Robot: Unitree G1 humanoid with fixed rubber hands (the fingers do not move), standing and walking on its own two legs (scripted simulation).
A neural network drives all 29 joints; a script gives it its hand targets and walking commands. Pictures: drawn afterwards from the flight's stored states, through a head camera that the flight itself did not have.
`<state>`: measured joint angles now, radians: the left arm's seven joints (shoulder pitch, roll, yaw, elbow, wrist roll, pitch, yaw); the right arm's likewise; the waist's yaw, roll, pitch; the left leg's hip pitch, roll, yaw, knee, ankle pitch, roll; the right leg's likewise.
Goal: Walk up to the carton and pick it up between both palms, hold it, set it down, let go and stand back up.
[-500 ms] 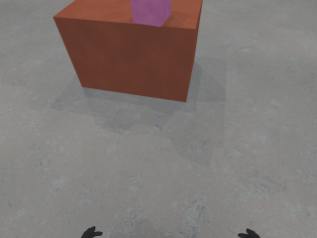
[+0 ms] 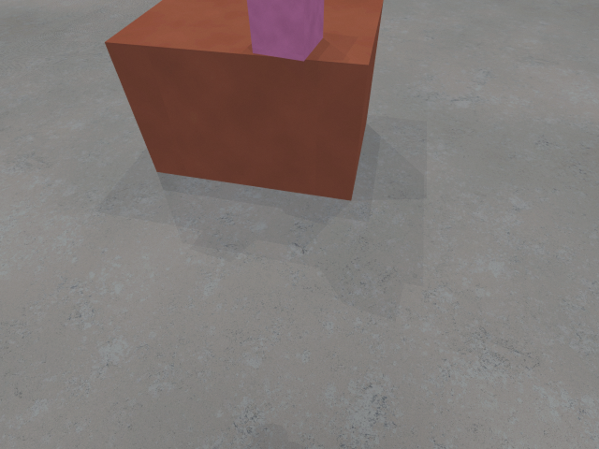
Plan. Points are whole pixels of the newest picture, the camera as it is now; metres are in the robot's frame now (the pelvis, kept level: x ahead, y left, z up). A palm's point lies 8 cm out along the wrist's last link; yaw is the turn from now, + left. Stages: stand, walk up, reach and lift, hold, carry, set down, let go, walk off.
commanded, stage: stand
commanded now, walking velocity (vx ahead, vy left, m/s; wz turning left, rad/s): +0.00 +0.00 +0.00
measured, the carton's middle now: (287, 8) +1.46 +0.11 +0.02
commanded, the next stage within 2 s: walk up in 1.20 s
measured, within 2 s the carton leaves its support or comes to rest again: neither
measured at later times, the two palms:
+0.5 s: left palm out of the picture +0.01 +0.23 -0.13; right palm out of the picture +0.02 -0.23 -0.13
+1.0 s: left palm out of the picture -0.02 +0.21 -0.14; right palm out of the picture -0.02 -0.20 -0.14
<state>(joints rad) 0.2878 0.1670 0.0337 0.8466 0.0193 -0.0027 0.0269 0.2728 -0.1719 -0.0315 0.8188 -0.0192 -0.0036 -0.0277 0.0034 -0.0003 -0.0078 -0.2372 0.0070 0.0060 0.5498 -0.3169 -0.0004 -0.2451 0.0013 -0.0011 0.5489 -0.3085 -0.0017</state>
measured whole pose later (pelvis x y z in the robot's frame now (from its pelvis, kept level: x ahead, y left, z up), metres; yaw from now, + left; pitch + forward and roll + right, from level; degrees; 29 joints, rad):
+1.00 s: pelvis +0.00 +0.01 +0.01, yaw +0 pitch -2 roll +0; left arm 0.31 0.12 0.01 1.12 0.01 0.00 0.04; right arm 0.31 -0.12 -0.02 1.10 -0.01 -0.01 -0.04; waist 0.01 0.00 0.02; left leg -0.15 0.00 0.02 0.44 -0.26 0.01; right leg -0.16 -0.01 0.01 0.44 -0.25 0.01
